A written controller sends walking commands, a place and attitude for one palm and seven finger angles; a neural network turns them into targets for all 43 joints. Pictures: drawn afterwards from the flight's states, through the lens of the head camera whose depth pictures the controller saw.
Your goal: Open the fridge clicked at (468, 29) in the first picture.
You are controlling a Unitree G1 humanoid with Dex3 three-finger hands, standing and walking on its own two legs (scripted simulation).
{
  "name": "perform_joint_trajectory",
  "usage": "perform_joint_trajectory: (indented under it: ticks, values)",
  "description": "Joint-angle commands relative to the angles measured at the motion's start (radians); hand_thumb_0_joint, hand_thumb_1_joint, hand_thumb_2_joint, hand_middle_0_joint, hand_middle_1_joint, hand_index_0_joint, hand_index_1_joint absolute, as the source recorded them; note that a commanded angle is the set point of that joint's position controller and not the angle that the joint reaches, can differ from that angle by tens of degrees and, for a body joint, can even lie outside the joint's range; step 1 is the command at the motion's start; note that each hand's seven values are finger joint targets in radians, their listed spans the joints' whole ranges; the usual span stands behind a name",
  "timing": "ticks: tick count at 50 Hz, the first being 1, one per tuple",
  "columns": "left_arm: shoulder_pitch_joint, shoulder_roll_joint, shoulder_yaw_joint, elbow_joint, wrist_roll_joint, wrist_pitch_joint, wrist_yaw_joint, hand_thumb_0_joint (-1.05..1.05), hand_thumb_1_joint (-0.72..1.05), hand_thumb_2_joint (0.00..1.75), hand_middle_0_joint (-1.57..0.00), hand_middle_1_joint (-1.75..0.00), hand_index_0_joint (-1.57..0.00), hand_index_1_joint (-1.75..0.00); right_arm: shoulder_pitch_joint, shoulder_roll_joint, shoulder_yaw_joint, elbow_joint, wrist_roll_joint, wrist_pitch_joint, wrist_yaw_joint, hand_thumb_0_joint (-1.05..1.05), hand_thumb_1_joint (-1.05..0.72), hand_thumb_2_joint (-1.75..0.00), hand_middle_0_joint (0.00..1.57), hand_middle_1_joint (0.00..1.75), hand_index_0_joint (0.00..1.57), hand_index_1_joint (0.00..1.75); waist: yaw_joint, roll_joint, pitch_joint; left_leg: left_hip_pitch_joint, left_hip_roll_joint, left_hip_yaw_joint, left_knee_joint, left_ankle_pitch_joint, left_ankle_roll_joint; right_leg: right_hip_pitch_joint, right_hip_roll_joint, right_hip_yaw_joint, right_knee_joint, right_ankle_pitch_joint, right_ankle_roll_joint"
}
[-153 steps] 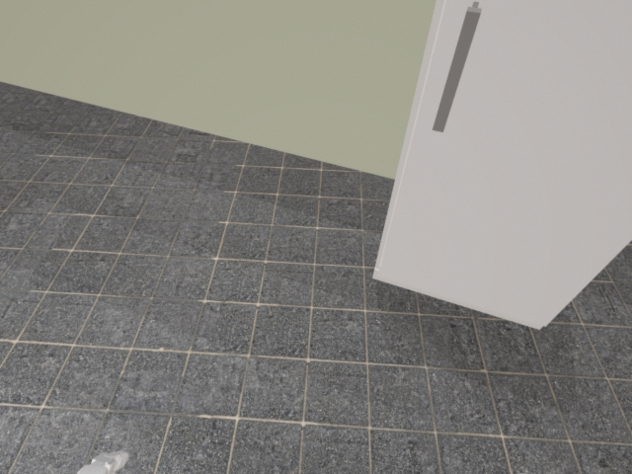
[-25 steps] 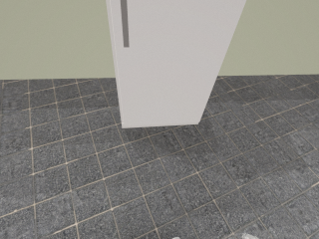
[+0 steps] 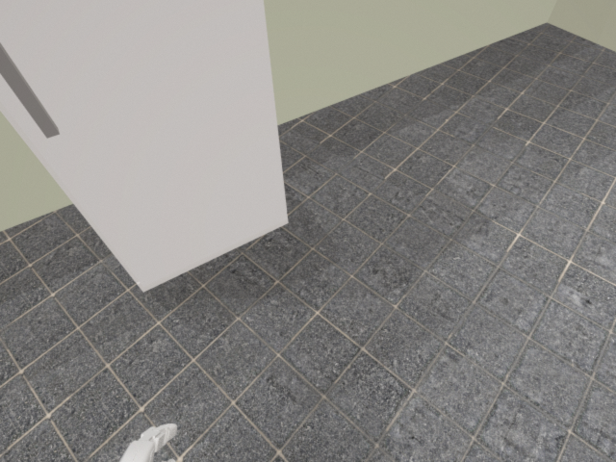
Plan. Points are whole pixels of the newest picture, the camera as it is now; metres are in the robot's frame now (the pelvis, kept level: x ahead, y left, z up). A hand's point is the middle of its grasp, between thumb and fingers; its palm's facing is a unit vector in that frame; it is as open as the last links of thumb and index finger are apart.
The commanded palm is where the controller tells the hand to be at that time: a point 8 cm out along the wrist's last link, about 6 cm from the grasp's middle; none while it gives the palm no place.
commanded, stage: walk to a spot facing it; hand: left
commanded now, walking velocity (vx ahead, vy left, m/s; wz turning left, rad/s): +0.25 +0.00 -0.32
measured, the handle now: (13, 72) +0.72 +0.55 +0.13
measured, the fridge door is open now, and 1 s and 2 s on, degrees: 0 0 0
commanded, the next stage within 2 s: turn to face it in 0.04 s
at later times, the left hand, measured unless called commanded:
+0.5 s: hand (175, 449) +0.17 +0.22 -0.19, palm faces +0.07 -0.99 -0.15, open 7.4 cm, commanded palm none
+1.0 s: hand (161, 402) +0.23 +0.24 -0.14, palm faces +0.31 -0.91 -0.27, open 7.4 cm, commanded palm none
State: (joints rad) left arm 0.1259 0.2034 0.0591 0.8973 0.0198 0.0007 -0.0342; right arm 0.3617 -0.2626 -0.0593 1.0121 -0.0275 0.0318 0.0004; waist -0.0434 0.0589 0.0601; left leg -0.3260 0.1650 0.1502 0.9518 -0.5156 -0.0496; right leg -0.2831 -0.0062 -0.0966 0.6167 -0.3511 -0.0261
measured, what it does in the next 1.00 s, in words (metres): walks ahead, turning left: left foot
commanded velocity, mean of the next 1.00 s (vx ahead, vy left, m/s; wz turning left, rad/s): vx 0.02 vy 0.00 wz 0.49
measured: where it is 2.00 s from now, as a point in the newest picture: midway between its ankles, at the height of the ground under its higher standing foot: (296, 448)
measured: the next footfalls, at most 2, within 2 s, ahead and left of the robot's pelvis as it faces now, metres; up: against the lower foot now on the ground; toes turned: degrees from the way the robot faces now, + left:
left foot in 0.34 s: +0.27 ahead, +0.10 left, +0.00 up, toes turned +6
right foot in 1.06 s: +0.23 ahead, -0.10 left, +0.00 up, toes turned +21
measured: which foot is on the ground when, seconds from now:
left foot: up 0.00-0.32, down 0.34-1.00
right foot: down 0.00-0.38, up 0.40-1.00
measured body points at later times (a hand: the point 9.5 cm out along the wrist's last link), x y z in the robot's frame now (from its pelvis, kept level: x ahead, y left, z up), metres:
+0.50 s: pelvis +0.15 +0.04 +0.00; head +0.18 +0.08 +0.45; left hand +0.17 +0.27 -0.17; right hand +0.22 -0.19 -0.13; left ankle +0.23 +0.10 -0.72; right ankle +0.06 -0.11 -0.64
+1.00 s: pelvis +0.18 +0.01 +0.01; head +0.21 +0.02 +0.46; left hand +0.21 +0.29 -0.12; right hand +0.28 -0.23 -0.13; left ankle +0.23 +0.10 -0.72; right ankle +0.20 -0.13 -0.70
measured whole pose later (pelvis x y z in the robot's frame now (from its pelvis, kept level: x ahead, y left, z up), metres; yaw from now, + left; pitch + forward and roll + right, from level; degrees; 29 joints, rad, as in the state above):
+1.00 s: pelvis +0.18 +0.01 +0.01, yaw +18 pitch +2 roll -1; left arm 0.14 0.21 0.07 0.91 0.01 0.04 0.03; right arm 0.26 -0.22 -0.09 0.95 -0.03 0.05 0.00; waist -0.05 0.04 0.03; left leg -0.36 -0.14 -0.16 0.42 -0.08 0.07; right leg -0.33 0.01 0.04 0.70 -0.41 0.05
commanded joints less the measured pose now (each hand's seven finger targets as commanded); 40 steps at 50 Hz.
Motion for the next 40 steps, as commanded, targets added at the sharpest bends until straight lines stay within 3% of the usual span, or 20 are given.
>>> perform_joint_trajectory:
  ticks: [1,2,4,7,10,11,14,16,17,18,19,20,21,22,23,25,28,31,35,40]
  values:
    - [0.197,0.213,0.051,0.011,-0.008,-0.026,0.042,0.00,0.90,0.90,-0.20,-0.30,-0.20,-0.30,-0.212,-0.076,-0.013,-0.164,-0.003,-0.059,0.003,0.00,-0.90,-0.90,0.20,0.30,0.20,0.30,0.117,-0.206,-0.028,-0.429,0.012,-0.115,0.231,0.102,-0.010,0.300,-0.309,0.431,-0.355,0.202,-0.171]
    - [0.151,0.184,0.042,0.002,-0.004,-0.032,0.043,0.00,0.90,0.90,-0.20,-0.30,-0.20,-0.30,-0.170,-0.062,-0.017,-0.137,-0.005,-0.055,0.005,0.00,-0.90,-0.90,0.20,0.30,0.20,0.30,0.079,-0.169,-0.020,-0.365,0.012,-0.109,0.189,0.136,-0.018,0.234,-0.281,0.345,-0.349,0.268,-0.157]
    - [0.141,0.169,0.032,0.009,0.000,-0.049,0.040,0.00,0.90,0.90,-0.20,-0.30,-0.20,-0.30,-0.117,-0.033,-0.011,-0.110,-0.007,-0.046,0.008,0.00,-0.90,-0.90,0.20,0.30,0.20,0.30,0.042,-0.159,-0.001,-0.315,-0.009,-0.075,0.140,0.180,-0.036,0.180,-0.239,0.263,-0.348,0.444,-0.140]
    - [0.165,0.163,0.023,0.037,0.001,-0.059,0.042,0.00,0.90,0.90,-0.20,-0.30,-0.20,-0.30,-0.119,-0.017,-0.008,-0.102,-0.002,-0.042,0.013,0.00,-0.90,-0.90,0.20,0.30,0.20,0.30,0.031,-0.171,0.004,-0.299,-0.028,-0.059,0.080,0.254,-0.038,0.171,-0.211,0.218,-0.351,0.524,-0.133]
    - [0.185,0.132,0.007,0.070,0.001,-0.062,0.054,0.00,0.90,0.90,-0.20,-0.30,-0.20,-0.30,-0.136,0.004,0.004,-0.093,0.005,-0.041,0.014,0.00,-0.90,-0.90,0.20,0.30,0.20,0.30,0.026,-0.195,0.001,-0.262,-0.041,-0.046,-0.032,0.303,-0.017,0.198,-0.196,0.156,-0.329,0.653,-0.116]
    - [0.200,0.122,0.001,0.081,0.002,-0.061,0.058,0.00,0.90,0.90,-0.20,-0.30,-0.20,-0.30,-0.155,0.014,0.009,-0.091,0.008,-0.043,0.015,0.00,-0.90,-0.90,0.20,0.30,0.20,0.30,0.038,-0.206,0.003,-0.230,-0.054,-0.035,-0.093,0.311,-0.009,0.203,-0.190,0.139,-0.317,0.691,-0.104]
    - [0.197,0.131,0.003,0.101,0.005,-0.057,0.072,0.00,0.90,0.90,-0.20,-0.30,-0.20,-0.30,-0.145,0.023,0.017,-0.075,0.013,-0.054,0.011,0.00,-0.90,-0.90,0.20,0.30,0.20,0.30,0.033,-0.199,-0.015,-0.098,-0.102,-0.033,-0.248,0.343,0.027,0.224,-0.202,0.093,-0.243,0.782,-0.071]
    - [0.197,0.138,0.005,0.105,-0.003,-0.047,0.078,0.00,0.90,0.90,-0.20,-0.30,-0.20,-0.30,-0.011,-0.012,0.008,-0.033,0.006,-0.058,0.004,0.00,-0.90,-0.90,0.20,0.30,0.20,0.30,-0.023,-0.152,-0.075,0.087,-0.137,-0.045,-0.399,0.490,0.048,0.224,-0.183,0.049,-0.040,0.783,-0.025]
    - [0.211,0.126,0.008,0.101,-0.009,-0.039,0.078,0.00,0.90,0.90,-0.20,-0.30,-0.20,-0.30,0.090,-0.077,-0.008,-0.016,-0.001,-0.061,-0.001,0.00,-0.90,-0.90,0.20,0.30,0.20,0.30,-0.052,-0.017,-0.159,0.240,-0.067,-0.126,-0.423,0.776,0.072,0.161,-0.132,0.008,0.154,0.570,0.014]
    - [0.299,0.079,0.003,0.095,-0.031,-0.032,0.076,0.00,0.90,0.90,-0.20,-0.30,-0.20,-0.30,0.126,-0.162,-0.022,-0.021,-0.008,-0.061,-0.008,0.00,-0.90,-0.90,0.20,0.30,0.20,0.30,-0.029,0.234,-0.247,0.420,0.176,-0.423,-0.434,1.176,0.197,-0.064,-0.002,-0.029,0.419,0.000,0.061]
    - [0.312,0.076,-0.004,0.085,-0.024,-0.023,0.078,0.00,0.90,0.90,-0.20,-0.30,-0.20,-0.30,0.110,-0.183,-0.018,-0.020,0.009,-0.045,-0.014,0.00,-0.90,-0.90,0.20,0.30,0.20,0.30,-0.010,0.249,-0.269,0.324,0.254,-0.525,-0.550,1.121,0.288,-0.045,0.028,0.057,0.605,-0.335,0.054]
    - [0.267,0.080,-0.002,0.084,-0.017,-0.008,0.081,0.00,0.90,0.90,-0.20,-0.30,-0.20,-0.30,0.041,-0.160,-0.017,-0.023,0.011,-0.040,-0.023,0.00,-0.90,-0.90,0.20,0.30,0.20,0.30,0.002,0.210,-0.209,0.271,0.230,-0.555,-0.622,0.858,0.286,-0.119,-0.012,0.113,0.653,-0.271,0.055]
    - [0.204,0.084,0.006,0.076,-0.011,-0.005,0.073,0.00,0.90,0.90,-0.20,-0.30,-0.20,-0.30,-0.023,-0.130,-0.017,-0.045,0.014,-0.040,-0.024,0.00,-0.90,-0.90,0.20,0.30,0.20,0.30,0.003,0.158,-0.140,0.187,0.201,-0.537,-0.658,0.656,0.270,-0.180,-0.048,0.114,0.663,-0.202,0.061]
    - [0.151,0.090,0.011,0.060,-0.004,-0.005,0.062,0.00,0.90,0.90,-0.20,-0.30,-0.20,-0.30,-0.068,-0.100,-0.008,-0.063,0.013,-0.040,-0.024,0.00,-0.90,-0.90,0.20,0.30,0.20,0.30,0.013,0.094,-0.068,0.105,0.159,-0.513,-0.663,0.571,0.259,-0.198,-0.070,0.113,0.651,-0.153,0.068]
    - [0.141,0.084,0.017,0.058,-0.001,0.000,0.056,0.00,0.90,0.90,-0.20,-0.30,-0.20,-0.30,-0.093,-0.080,-0.002,-0.073,0.009,-0.041,-0.022,0.00,-0.90,-0.90,0.20,0.30,0.20,0.30,0.026,0.059,-0.054,0.045,0.119,-0.451,-0.677,0.506,0.234,-0.172,-0.087,0.120,0.603,-0.114,0.070]
    - [0.174,0.062,0.020,0.063,-0.002,0.015,0.053,0.00,0.90,0.90,-0.20,-0.30,-0.20,-0.30,-0.128,-0.073,-0.009,-0.084,0.007,-0.042,-0.020,0.00,-0.90,-0.90,0.20,0.30,0.20,0.30,0.048,0.045,-0.086,0.018,0.068,-0.374,-0.691,0.436,0.208,-0.137,-0.078,0.099,0.533,-0.059,0.074]
    - [0.178,0.063,0.031,0.055,0.003,0.026,0.054,0.00,0.90,0.90,-0.20,-0.30,-0.20,-0.30,-0.121,-0.085,-0.022,-0.096,0.010,-0.039,-0.016,0.00,-0.90,-0.90,0.20,0.30,0.20,0.30,0.048,0.012,-0.123,0.038,0.042,-0.388,-0.719,0.338,0.189,-0.167,-0.076,0.096,0.506,0.010,0.088]
    - [0.143,0.073,0.041,0.031,0.006,0.031,0.057,0.00,0.90,0.90,-0.20,-0.30,-0.20,-0.30,-0.107,-0.091,-0.033,-0.102,0.009,-0.032,-0.013,0.00,-0.90,-0.90,0.20,0.30,0.20,0.30,0.034,0.044,-0.116,0.066,0.028,-0.433,-0.729,0.260,0.178,-0.219,-0.075,0.105,0.471,0.039,0.100]
    - [0.087,0.093,0.048,0.002,0.006,0.033,0.059,0.00,0.90,0.90,-0.20,-0.30,-0.20,-0.30,-0.079,-0.101,-0.046,-0.102,0.008,-0.028,-0.014,0.00,-0.90,-0.90,0.20,0.30,0.20,0.30,0.017,0.048,-0.117,0.132,0.023,-0.512,-0.724,0.254,0.172,-0.269,-0.066,0.125,0.423,0.031,0.110]
    - [0.030,0.102,0.045,-0.031,0.000,0.031,0.061,0.00,0.90,0.90,-0.20,-0.30,-0.20,-0.30,-0.060,-0.118,-0.058,-0.106,0.003,-0.019,-0.014,0.00,-0.90,-0.90,0.20,0.30,0.20,0.30,0.002,0.043,-0.113,0.158,0.026,-0.603,-0.699,0.287,0.218,-0.250,-0.044,0.137,0.304,-0.041,0.107]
